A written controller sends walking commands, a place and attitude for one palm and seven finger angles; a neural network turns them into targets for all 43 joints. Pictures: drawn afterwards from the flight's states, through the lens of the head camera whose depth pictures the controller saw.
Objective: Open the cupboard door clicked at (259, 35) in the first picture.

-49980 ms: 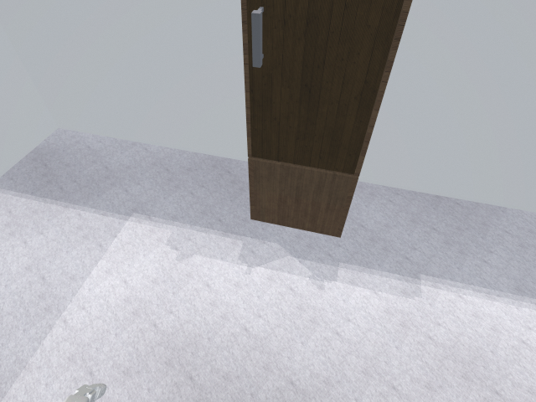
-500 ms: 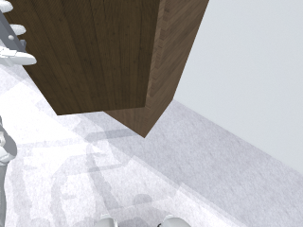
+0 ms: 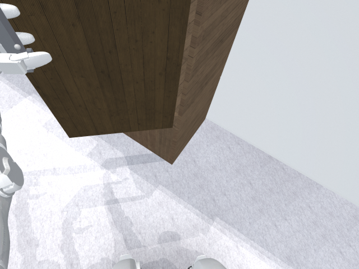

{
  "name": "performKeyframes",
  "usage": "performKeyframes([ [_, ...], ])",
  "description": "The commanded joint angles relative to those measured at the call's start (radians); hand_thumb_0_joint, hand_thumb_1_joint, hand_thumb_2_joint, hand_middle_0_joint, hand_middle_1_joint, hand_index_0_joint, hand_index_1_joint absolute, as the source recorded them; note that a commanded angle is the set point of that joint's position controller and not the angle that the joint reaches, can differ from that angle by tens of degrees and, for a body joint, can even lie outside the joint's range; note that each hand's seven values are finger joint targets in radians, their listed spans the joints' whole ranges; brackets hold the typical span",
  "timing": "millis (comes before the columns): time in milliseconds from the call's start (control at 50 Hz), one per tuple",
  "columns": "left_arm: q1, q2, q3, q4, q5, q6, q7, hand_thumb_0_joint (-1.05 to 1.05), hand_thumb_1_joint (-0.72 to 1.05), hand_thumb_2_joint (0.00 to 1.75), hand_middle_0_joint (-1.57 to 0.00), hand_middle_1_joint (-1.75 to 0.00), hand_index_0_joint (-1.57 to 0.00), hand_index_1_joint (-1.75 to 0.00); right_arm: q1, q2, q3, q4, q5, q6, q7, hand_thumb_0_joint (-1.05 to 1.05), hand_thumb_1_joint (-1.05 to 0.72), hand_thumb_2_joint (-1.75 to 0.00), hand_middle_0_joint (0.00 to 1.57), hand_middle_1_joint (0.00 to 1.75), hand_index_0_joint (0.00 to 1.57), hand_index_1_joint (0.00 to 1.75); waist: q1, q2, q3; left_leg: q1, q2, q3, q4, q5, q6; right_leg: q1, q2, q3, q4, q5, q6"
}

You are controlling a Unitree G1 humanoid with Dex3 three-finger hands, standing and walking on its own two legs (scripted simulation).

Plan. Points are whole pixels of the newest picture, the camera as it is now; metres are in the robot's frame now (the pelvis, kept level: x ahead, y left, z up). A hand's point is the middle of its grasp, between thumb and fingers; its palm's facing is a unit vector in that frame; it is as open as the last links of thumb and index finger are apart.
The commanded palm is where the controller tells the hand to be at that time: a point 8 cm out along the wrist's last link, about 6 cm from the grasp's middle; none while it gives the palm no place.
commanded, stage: close the thumb around the handle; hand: left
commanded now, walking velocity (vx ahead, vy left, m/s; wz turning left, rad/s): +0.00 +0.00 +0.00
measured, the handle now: (11, 33) +0.58 +0.27 +0.15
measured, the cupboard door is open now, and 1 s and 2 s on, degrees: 43 49 83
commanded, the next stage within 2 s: pull the door open along its arc in 0.42 s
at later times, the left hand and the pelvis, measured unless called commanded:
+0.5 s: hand (19, 44) +0.54 +0.25 +0.16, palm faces +0.06 -1.00 +0.02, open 5.7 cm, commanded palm +0.52 +0.29 +0.15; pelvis +0.00 +0.00 +0.00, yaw +0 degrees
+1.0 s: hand (19, 64) +0.49 +0.24 +0.15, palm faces +0.04 -1.00 +0.02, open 5.9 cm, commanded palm +0.42 +0.29 +0.15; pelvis +0.02 +0.00 +0.01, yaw -2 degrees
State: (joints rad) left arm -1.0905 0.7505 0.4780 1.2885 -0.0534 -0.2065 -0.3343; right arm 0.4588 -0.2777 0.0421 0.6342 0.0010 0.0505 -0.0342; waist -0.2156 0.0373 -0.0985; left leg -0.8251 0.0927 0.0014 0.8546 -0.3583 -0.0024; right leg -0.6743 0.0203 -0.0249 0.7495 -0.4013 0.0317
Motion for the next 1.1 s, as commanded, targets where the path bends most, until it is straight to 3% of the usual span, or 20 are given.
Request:
performKeyframes([
  [0,-0.48,0.273,0.006,-0.207,-0.023,-0.067,-0.009,0.0,0.34,0.66,-0.36,-1.29,-0.36,-1.29,0.18,-0.201,-0.072,-0.032,0.001,-0.01,-0.022,0.0,-0.9,-0.9,0.2,0.3,0.2,0.3,-0.004,0.147,-0.391,0.487,-0.044,-0.047,-0.052,0.373,0.033,-0.007,0.053,-0.029,-0.079,0.339,-0.03],
  [100,-0.462,0.299,0.022,-0.216,-0.023,-0.065,-0.025,0.0,0.62,0.78,-0.38,-1.32,-0.38,-1.32,0.185,-0.202,-0.073,-0.032,0.002,-0.01,-0.024,0.0,-0.9,-0.9,0.2,0.3,0.2,0.3,0.003,0.165,-0.431,0.497,-0.047,-0.039,-0.043,0.403,0.035,0.013,0.053,-0.023,-0.075,0.377,-0.03],
  [160,-0.469,0.317,0.017,-0.162,-0.021,-0.047,-0.03,0.0,0.79,0.85,-0.39,-1.34,-0.39,-1.34,0.18,-0.205,-0.069,-0.033,0.009,-0.006,-0.028,0.0,-0.9,-0.9,0.2,0.3,0.2,0.3,-0.01,0.128,-0.369,0.439,-0.045,-0.036,-0.048,0.35,0.038,0.001,0.052,-0.02,-0.085,0.348,-0.023],
  [200,-0.505,0.308,0.006,-0.195,-0.02,-0.054,-0.03,0.0,0.9,0.9,-0.4,-1.35,-0.4,-1.35,0.184,-0.204,-0.069,-0.033,0.004,-0.01,-0.03,0.0,-0.9,-0.9,0.2,0.3,0.2,0.3,-0.013,0.165,-0.39,0.46,-0.046,-0.039,-0.047,0.347,0.038,-0.009,0.051,-0.021,-0.082,0.334,-0.026],
  [240,-0.52,0.307,-0.003,-0.205,-0.015,-0.061,-0.03,0.0,0.9,0.9,-0.4,-1.35,-0.4,-1.35,0.188,-0.204,-0.07,-0.029,0.005,-0.012,-0.033,0.0,-0.9,-0.9,0.2,0.3,0.2,0.3,-0.018,0.198,-0.415,0.498,-0.04,-0.049,-0.044,0.365,0.031,-0.039,0.051,-0.024,-0.079,0.321,-0.028],
  [280,-0.525,0.296,-0.004,-0.192,-0.023,-0.061,-0.032,0.0,0.9,0.9,-0.4,-1.35,-0.4,-1.35,0.193,-0.205,-0.07,-0.023,0.003,-0.016,-0.032,0.0,-0.9,-0.9,0.2,0.3,0.2,0.3,-0.023,0.172,-0.408,0.495,-0.038,-0.054,-0.043,0.349,0.033,-0.044,0.054,-0.027,-0.082,0.304,-0.027],
  [320,-0.518,0.34,0.031,-0.176,-0.022,-0.057,-0.026,0.0,0.9,0.9,-0.4,-1.35,-0.4,-1.35,0.199,-0.208,-0.067,-0.025,0.002,-0.015,-0.035,0.0,-0.9,-0.9,0.2,0.3,0.2,0.3,-0.012,0.167,-0.421,0.478,-0.039,-0.053,-0.041,0.369,0.034,-0.025,0.051,-0.023,-0.075,0.327,-0.027],
  [380,-0.505,0.317,0.008,-0.155,-0.009,-0.042,-0.018,0.0,0.9,0.9,-0.4,-1.35,-0.4,-1.35,0.198,-0.203,-0.066,-0.028,0.002,-0.014,-0.029,0.0,-0.9,-0.9,0.2,0.3,0.2,0.3,-0.015,0.181,-0.402,0.461,-0.041,-0.044,-0.039,0.363,0.033,-0.028,0.05,-0.025,-0.076,0.329,-0.025],
  [420,-0.51,0.365,0.041,-0.164,-0.006,-0.045,-0.016,0.0,0.9,0.9,-0.4,-1.35,-0.4,-1.35,0.207,-0.208,-0.065,-0.03,0.001,-0.014,-0.03,0.0,-0.9,-0.9,0.2,0.3,0.2,0.3,-0.009,0.165,-0.433,0.46,-0.04,-0.045,-0.036,0.383,0.036,-0.004,0.052,-0.022,-0.07,0.353,-0.023],
  [500,-0.478,0.354,0.044,-0.195,-0.006,-0.048,-0.025,0.0,0.9,0.9,-0.4,-1.35,-0.4,-1.35,0.213,-0.203,-0.069,-0.036,-0.003,-0.009,-0.026,0.0,-0.9,-0.9,0.2,0.3,0.2,0.3,0.006,0.194,-0.463,0.483,-0.044,-0.042,-0.03,0.433,0.033,0.016,0.055,-0.025,-0.06,0.395,-0.029],
  [540,-0.542,0.342,0.019,-0.177,0.004,-0.042,-0.018,0.0,0.9,0.9,-0.4,-1.35,-0.4,-1.35,0.215,-0.202,-0.069,-0.028,0.0,-0.006,-0.027,0.0,-0.9,-0.9,0.2,0.3,0.2,0.3,-0.025,0.187,-0.425,0.476,-0.039,-0.047,-0.026,0.406,0.034,-0.028,0.056,-0.025,-0.071,0.366,-0.023],
  [580,-0.491,0.334,0.028,-0.171,-0.006,-0.037,-0.02,0.0,0.9,0.9,-0.4,-1.35,-0.4,-1.35,0.213,-0.205,-0.07,-0.032,-0.001,-0.009,-0.025,0.0,-0.9,-0.9,0.2,0.3,0.2,0.3,-0.013,0.162,-0.416,0.464,-0.039,-0.042,-0.036,0.383,0.035,-0.012,0.057,-0.027,-0.077,0.354,-0.023],
  [620,-0.468,0.348,0.048,-0.219,-0.009,-0.048,-0.022,0.0,0.9,0.9,-0.4,-1.35,-0.4,-1.35,0.215,-0.203,-0.072,-0.035,-0.004,-0.007,-0.023,0.0,-0.9,-0.9,0.2,0.3,0.2,0.3,0.009,0.209,-0.478,0.51,-0.038,-0.043,-0.034,0.447,0.029,0.005,0.056,-0.029,-0.062,0.396,-0.028],
  [660,-0.417,0.326,0.049,-0.224,-0.015,-0.047,-0.026,0.0,0.9,0.9,-0.4,-1.35,-0.4,-1.35,0.21,-0.198,-0.075,-0.043,-0.004,-0.003,-0.017,0.0,-0.9,-0.9,0.2,0.3,0.2,0.3,0.024,0.212,-0.469,0.519,-0.039,-0.04,-0.033,0.475,0.026,0.012,0.059,-0.034,-0.06,0.411,-0.031],
  [820,-0.146,0.256,0.075,-0.369,-0.078,-0.037,-0.043,0.0,0.9,0.9,-0.4,-1.35,-0.4,-1.35,0.148,-0.195,-0.089,-0.097,0.008,0.013,-0.001,0.0,-0.9,-0.9,0.2,0.3,0.2,0.3,0.096,0.13,-0.467,0.516,-0.047,-0.015,-0.064,0.519,0.029,0.128,0.061,-0.039,-0.06,0.496,-0.033],
  [980,0.227,0.07,0.039,-0.715,-0.181,0.02,-0.031,0.0,0.9,0.9,-0.4,-1.35,-0.4,-1.35,0.004,-0.163,-0.098,-0.191,0.043,-0.002,0.017,0.0,-0.9,-0.9,0.2,0.3,0.2,0.3,0.172,0.098,-0.413,0.549,-0.059,0.014,-0.116,0.55,0.031,0.244,0.053,-0.039,-0.08,0.552,-0.035],
  [1020,0.353,0.036,0.044,-0.809,-0.203,0.038,-0.013,0.0,0.9,0.9,-0.4,-1.35,-0.4,-1.35,-0.034,-0.152,-0.095,-0.209,0.049,-0.014,0.017,0.0,-0.9,-0.9,0.2,0.3,0.2,0.3,0.191,0.073,-0.381,0.551,-0.06,0.016,-0.13,0.562,0.031,0.276,0.051,-0.04,-0.083,0.567,-0.036],
  [1040,0.373,0.02,0.115,-0.89,-0.234,0.057,0.07,0.0,0.9,0.9,-0.4,-1.35,-0.4,-1.35,-0.065,-0.13,-0.091,-0.224,0.046,-0.027,0.02,0.0,-0.9,-0.9,0.2,0.3,0.2,0.3,0.246,0.054,-0.379,0.521,-0.067,0.016,-0.141,0.547,0.024,0.298,0.049,-0.048,-0.086,0.549,-0.033],
  [1060,0.425,-0.068,0.054,-0.935,-0.235,0.081,0.118,0.0,0.9,0.9,-0.4,-1.35,-0.4,-1.35,-0.091,-0.124,-0.088,-0.23,0.049,-0.039,0.024,0.0,-0.9,-0.9,0.2,0.3,0.2,0.3,0.228,0.054,-0.348,0.53,-0.067,0.018,-0.156,0.532,0.02,0.297,0.049,-0.053,-0.089,0.538,-0.033],
  [1080,0.473,-0.101,0.061,-0.981,-0.238,0.101,0.166,0.0,0.9,0.9,-0.4,-1.35,-0.4,-1.35,-0.106,-0.118,-0.091,-0.23,0.049,-0.051,0.028,0.0,-0.9,-0.9,0.2,0.3,0.2,0.3,0.236,0.021,-0.333,0.521,-0.071,0.021,-0.163,0.498,0.017,0.309,0.049,-0.059,-0.095,0.529,-0.032],
])
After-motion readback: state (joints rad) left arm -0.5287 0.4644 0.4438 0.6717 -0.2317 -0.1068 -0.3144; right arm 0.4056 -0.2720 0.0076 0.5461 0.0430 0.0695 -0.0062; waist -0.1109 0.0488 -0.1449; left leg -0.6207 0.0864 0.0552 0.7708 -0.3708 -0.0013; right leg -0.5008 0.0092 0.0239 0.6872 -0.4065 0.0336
